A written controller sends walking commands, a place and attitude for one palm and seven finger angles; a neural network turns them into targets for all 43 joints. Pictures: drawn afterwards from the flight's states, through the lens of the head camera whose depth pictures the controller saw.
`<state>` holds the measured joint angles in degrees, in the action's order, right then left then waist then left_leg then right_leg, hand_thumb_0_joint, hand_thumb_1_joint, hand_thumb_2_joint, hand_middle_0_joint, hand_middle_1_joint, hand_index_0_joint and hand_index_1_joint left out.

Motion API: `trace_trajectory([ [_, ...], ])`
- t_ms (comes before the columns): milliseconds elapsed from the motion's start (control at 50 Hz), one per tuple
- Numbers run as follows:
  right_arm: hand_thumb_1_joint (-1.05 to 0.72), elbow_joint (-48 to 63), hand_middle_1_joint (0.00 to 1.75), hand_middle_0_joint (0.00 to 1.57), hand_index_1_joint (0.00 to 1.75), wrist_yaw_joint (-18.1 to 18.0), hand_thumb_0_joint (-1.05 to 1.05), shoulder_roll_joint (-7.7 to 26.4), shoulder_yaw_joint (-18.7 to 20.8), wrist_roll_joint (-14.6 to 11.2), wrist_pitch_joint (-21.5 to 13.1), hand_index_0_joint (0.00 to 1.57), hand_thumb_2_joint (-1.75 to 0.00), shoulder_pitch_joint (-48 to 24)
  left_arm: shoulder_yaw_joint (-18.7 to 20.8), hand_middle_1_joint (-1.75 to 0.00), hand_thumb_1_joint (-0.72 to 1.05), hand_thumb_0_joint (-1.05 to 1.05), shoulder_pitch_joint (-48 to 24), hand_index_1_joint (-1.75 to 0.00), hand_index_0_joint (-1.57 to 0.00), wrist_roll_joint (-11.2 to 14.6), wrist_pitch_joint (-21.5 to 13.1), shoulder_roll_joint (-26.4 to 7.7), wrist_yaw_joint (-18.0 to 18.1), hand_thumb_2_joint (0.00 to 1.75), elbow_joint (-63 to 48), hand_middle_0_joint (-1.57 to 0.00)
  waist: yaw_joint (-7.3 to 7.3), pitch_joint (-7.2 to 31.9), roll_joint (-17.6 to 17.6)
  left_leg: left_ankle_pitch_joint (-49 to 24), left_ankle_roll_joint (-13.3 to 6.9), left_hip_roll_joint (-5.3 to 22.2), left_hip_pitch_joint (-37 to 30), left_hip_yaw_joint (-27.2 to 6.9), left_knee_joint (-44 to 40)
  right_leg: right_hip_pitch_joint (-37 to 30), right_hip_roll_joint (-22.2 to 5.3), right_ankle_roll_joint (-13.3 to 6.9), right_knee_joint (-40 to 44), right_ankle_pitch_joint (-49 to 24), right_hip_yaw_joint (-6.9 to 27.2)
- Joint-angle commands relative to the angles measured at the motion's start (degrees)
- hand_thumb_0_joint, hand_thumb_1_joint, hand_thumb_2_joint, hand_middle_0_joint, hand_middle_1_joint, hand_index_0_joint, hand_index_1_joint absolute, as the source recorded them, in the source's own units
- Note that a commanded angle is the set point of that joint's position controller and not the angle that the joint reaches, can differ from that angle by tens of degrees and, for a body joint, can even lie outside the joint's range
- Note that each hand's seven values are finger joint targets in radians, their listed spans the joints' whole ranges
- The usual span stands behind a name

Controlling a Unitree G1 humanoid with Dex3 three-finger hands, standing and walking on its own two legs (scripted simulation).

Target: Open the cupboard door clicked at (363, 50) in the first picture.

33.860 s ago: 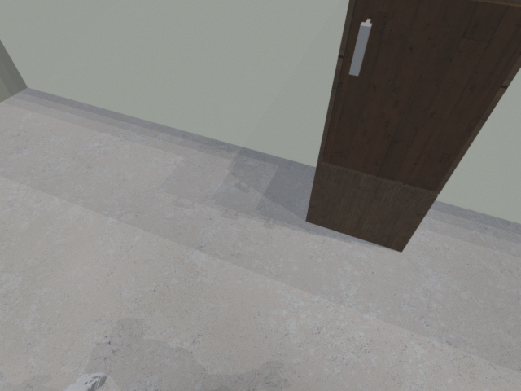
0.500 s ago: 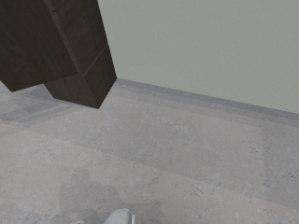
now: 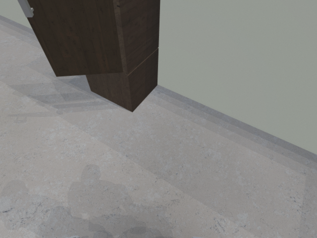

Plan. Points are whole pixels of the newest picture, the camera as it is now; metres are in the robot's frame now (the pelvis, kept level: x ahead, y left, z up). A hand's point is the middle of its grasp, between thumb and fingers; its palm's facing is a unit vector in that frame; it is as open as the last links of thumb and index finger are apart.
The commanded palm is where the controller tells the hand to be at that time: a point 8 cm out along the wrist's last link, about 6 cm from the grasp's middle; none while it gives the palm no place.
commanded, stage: turn to face it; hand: left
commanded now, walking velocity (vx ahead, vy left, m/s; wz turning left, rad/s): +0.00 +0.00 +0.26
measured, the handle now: out of the picture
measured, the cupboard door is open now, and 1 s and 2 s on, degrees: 39 39 39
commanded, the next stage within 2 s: take the last steps up to it in 0.10 s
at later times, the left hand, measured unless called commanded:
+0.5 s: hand out of the picture -0.03 +0.19 -0.18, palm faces +0.27 -0.94 -0.20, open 7.4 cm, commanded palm none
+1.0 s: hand (79, 191) +0.26 +0.27 -0.16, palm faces +0.22 -0.95 -0.21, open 7.4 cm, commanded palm none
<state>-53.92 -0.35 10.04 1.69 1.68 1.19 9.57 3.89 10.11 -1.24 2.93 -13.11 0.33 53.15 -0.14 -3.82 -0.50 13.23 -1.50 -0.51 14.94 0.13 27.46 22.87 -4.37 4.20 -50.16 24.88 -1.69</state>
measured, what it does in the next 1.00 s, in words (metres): walks ahead: right foot, then left foot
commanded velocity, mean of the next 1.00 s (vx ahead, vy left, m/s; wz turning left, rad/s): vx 0.25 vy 0.12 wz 0.15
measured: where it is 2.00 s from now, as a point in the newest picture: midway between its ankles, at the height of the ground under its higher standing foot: (118, 192)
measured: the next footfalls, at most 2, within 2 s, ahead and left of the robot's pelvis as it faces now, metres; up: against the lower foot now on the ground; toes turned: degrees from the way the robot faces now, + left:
right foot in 0.10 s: +0.03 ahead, -0.14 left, +0.00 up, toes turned -2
left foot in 0.52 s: +0.06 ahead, +0.14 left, +0.00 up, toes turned +17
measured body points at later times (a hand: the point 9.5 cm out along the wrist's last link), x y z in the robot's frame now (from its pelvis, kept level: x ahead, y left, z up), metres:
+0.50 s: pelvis +0.03 +0.01 +0.00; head +0.06 +0.03 +0.45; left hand -0.04 +0.24 -0.16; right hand +0.14 -0.23 -0.14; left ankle +0.01 +0.13 -0.72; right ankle -0.01 -0.14 -0.74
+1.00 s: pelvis +0.18 +0.07 -0.02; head +0.22 +0.05 +0.43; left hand +0.25 +0.32 -0.15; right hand +0.15 -0.15 -0.18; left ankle +0.03 +0.13 -0.72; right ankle +0.26 -0.01 -0.74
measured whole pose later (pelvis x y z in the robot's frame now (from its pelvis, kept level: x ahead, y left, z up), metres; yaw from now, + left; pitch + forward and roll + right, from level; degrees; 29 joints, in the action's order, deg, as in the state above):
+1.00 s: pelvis +0.18 +0.07 -0.02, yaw +13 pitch +0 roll +2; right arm -65.2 0.1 8.3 1.5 1.0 -1.5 24.0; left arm 3.1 6.1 -1.9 -2.8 -8.5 -1.2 55.2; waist 1.6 -4.2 1.8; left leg 27.6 -2.4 -2.6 5.5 3.4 39.9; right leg 22.3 -4.0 -2.6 -37.5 14.8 -8.1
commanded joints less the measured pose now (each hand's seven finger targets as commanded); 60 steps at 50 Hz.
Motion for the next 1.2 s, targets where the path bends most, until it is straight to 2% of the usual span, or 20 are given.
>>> trace_trajectory([
  [0,-0.90,2.4,0.30,0.20,0.30,-0.8,0.00,11.4,3.1,-0.1,-0.4,0.20,-0.90,0.6,0.2,-0.30,0.90,0.00,4.4,-0.30,-0.20,0.5,-1.8,-2.4,0.5,0.90,-2.4,-0.20,-0.18,5.9,9.4,-17.9,-7.4,12.9,-1.7,-12.1,-5.6,-7.5,2.7,-0.5,12.5,-3.9,-2.2],
  [40,-0.90,2.3,0.30,0.20,0.30,-0.5,0.00,10.0,3.0,-0.8,-0.4,0.20,-0.90,-0.5,0.5,-0.30,0.90,0.00,8.0,-0.30,-0.20,0.5,-2.9,-3.9,0.8,0.90,-1.0,-0.20,-2.22,6.9,5.0,-10.9,-3.5,9.1,3.5,-10.3,-0.5,-17.5,1.1,-0.9,26.2,-13.8,-0.9],
  [80,-0.90,3.8,0.30,0.20,0.30,0.0,0.00,4.9,2.2,-1.4,-0.1,0.20,-0.90,-0.4,1.7,-0.30,0.90,0.00,8.6,-0.30,-0.20,-0.4,-3.8,-11.5,1.4,0.90,-1.0,-0.20,-2.35,4.7,-16.5,17.9,2.9,-2.5,14.2,0.0,19.1,-19.3,-19.7,-10.3,35.5,-20.7,20.5],
  [100,-0.90,3.6,0.30,0.20,0.30,0.2,0.00,7.0,2.8,-1.2,0.5,0.20,-0.90,-1.0,1.2,-0.30,0.90,0.00,7.6,-0.30,-0.20,-0.3,-3.7,-11.4,1.4,0.90,-1.6,-0.20,-2.69,3.8,-12.9,21.2,2.4,-0.7,12.9,-2.8,28.4,-12.9,-22.2,-14.0,36.5,-17.3,19.4],
  [200,-0.90,-0.5,0.30,0.20,0.30,0.8,0.00,5.0,2.9,-1.0,1.3,0.20,-0.90,1.1,0.4,-0.30,0.90,0.00,3.8,-0.30,-0.20,0.0,-4.4,-5.9,1.4,0.90,-1.4,-0.20,0.18,1.9,-10.0,11.1,4.0,1.1,14.9,-1.2,35.5,-15.7,-13.0,-10.6,33.1,-30.4,4.9],
  [380,-0.90,1.2,0.30,0.20,0.30,2.3,0.00,3.9,2.1,-0.8,-0.7,0.20,-0.90,-5.4,2.6,-0.30,0.90,0.00,10.9,-0.30,-0.20,-0.8,-5.5,-8.7,0.4,0.90,3.4,-0.20,-4.24,0.1,-9.2,12.4,3.7,2.6,13.3,3.8,14.4,-20.5,-18.7,-11.8,36.4,-12.0,5.8],
  [460,-0.90,-1.0,0.30,0.20,0.30,2.1,0.00,4.4,1.9,-0.7,-1.6,0.20,-0.90,2.8,2.7,-0.30,0.90,0.00,7.6,-0.30,-0.20,-0.4,-5.0,-9.1,-0.2,0.90,3.7,-0.20,0.44,1.7,-8.0,3.9,2.5,-0.8,-5.1,8.6,-0.7,-10.0,-14.6,-7.6,29.8,-7.6,-1.3],
  [480,-0.90,-2.4,0.30,0.20,0.30,1.6,0.00,7.1,2.6,-0.7,-1.9,0.20,-0.90,7.5,2.4,-0.30,0.90,0.00,6.5,-0.30,-0.20,-0.1,-4.8,-8.0,-0.5,0.90,3.3,-0.20,2.81,3.5,-2.1,4.4,1.4,0.2,-14.2,6.7,-3.5,-3.8,-11.9,-5.6,22.6,-6.2,-4.7],
  [500,-0.90,-3.6,0.30,0.20,0.30,0.9,0.00,12.4,4.1,0.0,-2.2,0.20,-0.90,13.7,1.9,-0.30,0.90,0.00,5.8,-0.30,-0.20,0.3,-4.4,-4.4,-1.0,0.90,1.9,-0.20,5.78,5.9,13.8,10.0,-3.5,11.7,-21.4,-10.1,-8.2,6.6,-4.7,-2.6,6.8,1.0,-10.8],
  [520,-0.90,-4.3,0.30,0.20,0.30,0.2,0.00,15.7,4.8,0.2,-2.0,0.20,-0.90,19.0,0.7,-0.30,0.90,0.00,1.4,-0.30,-0.20,0.1,-4.5,-2.2,-1.0,0.90,-1.1,-0.20,7.69,5.7,21.1,10.4,-9.4,20.3,-23.0,-22.7,-13.7,15.8,-0.4,-2.0,-8.0,11.3,-9.0],
  [580,-0.90,-2.7,0.30,0.20,0.30,-0.8,0.00,11.1,3.0,-0.1,-2.7,0.20,-0.90,12.5,0.9,-0.30,0.90,0.00,-2.2,-0.30,-0.20,-0.4,-4.3,-1.8,-1.1,0.90,-0.6,-0.20,3.95,-0.8,11.2,11.5,-10.6,18.3,-10.4,-18.8,-17.0,18.0,-4.5,-4.2,-18.9,1.2,-0.3],
  [660,-0.90,-2.8,0.30,0.20,0.30,-0.9,0.00,7.7,1.6,-0.4,-4.8,0.20,-0.90,10.9,0.4,-0.30,0.90,0.00,2.8,-0.30,-0.20,-0.6,-4.0,-1.3,-1.6,0.90,2.3,-0.20,0.43,0.0,3.8,-9.0,-9.7,13.9,-11.0,-9.6,-17.3,14.8,-4.2,-3.0,-14.7,-8.1,-0.9],
  [860,-0.90,-7.8,0.30,0.20,0.30,-0.5,0.00,6.8,1.3,0.0,-4.3,0.20,-0.90,16.1,-0.2,-0.30,0.90,0.00,-4.5,-0.30,-0.20,-0.3,-4.6,0.0,-1.2,0.90,-1.0,-0.20,0.81,-2.4,4.8,-19.0,-9.4,12.6,-10.3,-3.5,-13.3,2.3,-0.1,-4.1,11.1,-10.4,-5.4],
  [900,-0.90,-8.2,0.30,0.20,0.30,-0.5,0.00,7.1,1.2,-0.3,-4.3,0.20,-0.90,14.8,0.6,-0.30,0.90,0.00,3.6,-0.30,-0.20,-0.3,-5.2,-1.3,-1.1,0.90,1.2,-0.20,-3.48,0.1,1.5,-22.0,-7.1,10.2,-5.6,-1.2,-4.0,-11.3,1.7,-5.0,17.1,-13.6,-6.3],
  [920,-0.90,-7.9,0.30,0.20,0.30,-0.2,0.00,6.8,1.3,-1.0,-4.6,0.20,-0.90,13.8,1.5,-0.30,0.90,0.00,12.4,-0.30,-0.20,-0.6,-6.0,-4.5,-0.7,0.90,3.6,-0.20,-7.35,4.4,-3.7,-19.6,-4.8,6.6,0.7,1.0,7.6,-24.7,-1.3,-6.5,21.2,-13.6,-1.3],
  [940,-0.90,-6.5,0.30,0.20,0.30,0.1,0.00,4.3,1.2,-1.6,-4.9,0.20,-0.90,15.8,3.1,-0.30,0.90,0.00,20.1,-0.30,-0.20,-0.9,-6.5,-10.1,-0.1,0.90,5.8,-0.20,-9.10,10.5,-16.7,1.3,-1.3,-1.6,14.4,4.7,25.5,-38.3,-17.8,-12.4,28.7,-10.8,22.2],
  [960,-0.90,-5.4,0.30,0.20,0.30,0.0,0.00,5.3,1.5,-1.1,-4.5,0.20,-0.90,14.6,3.4,-0.30,0.90,0.00,20.6,-0.30,-0.20,0.2,-6.2,-12.1,0.1,0.90,6.0,-0.20,-7.51,9.9,-16.9,18.8,-0.3,-2.2,19.3,0.9,40.8,-34.7,-26.8,-16.4,37.0,-9.7,34.3],
  [980,-0.90,-5.7,0.30,0.20,0.30,0.1,0.00,6.1,2.0,-0.8,-4.0,0.20,-0.90,12.3,3.1,-0.30,0.90,0.00,15.3,-0.30,-0.20,0.4,-6.2,-9.2,0.6,0.90,4.4,-0.20,-5.73,4.1,-8.4,14.0,-0.1,1.8,22.1,-3.3,45.0,-28.2,-25.3,-15.9,38.5,-4.0,30.7],
  [1060,-0.90,-7.6,0.30,0.20,0.30,0.9,0.00,0.4,1.2,-0.2,-2.0,0.20,-0.90,11.0,0.1,-0.30,0.90,0.00,7.1,-0.30,-0.20,0.4,-7.3,-0.2,0.5,0.90,3.8,-0.20,-0.15,-0.8,-7.2,0.1,2.4,6.1,16.3,-1.5,39.3,-10.5,-14.9,-9.0,40.1,-16.9,6.1],
  [1180,-0.90,-5.9,0.30,0.20,0.30,2.1,0.00,-0.2,1.6,-0.2,-1.4,0.20,-0.90,6.8,0.7,-0.30,0.90,0.00,9.9,-0.30,-0.20,0.1,-8.4,-2.2,0.1,0.90,6.3,-0.20,-0.58,1.1,-5.1,-4.7,4.8,6.8,17.8,3.2,24.7,-15.3,-13.6,-10.1,40.4,-24.4,-1.2],
])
